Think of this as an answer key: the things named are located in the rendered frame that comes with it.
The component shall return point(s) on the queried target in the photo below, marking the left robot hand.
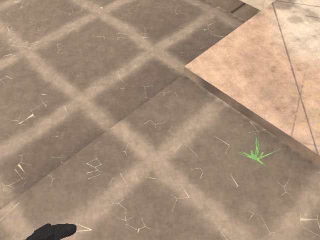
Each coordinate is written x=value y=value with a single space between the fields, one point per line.
x=53 y=232

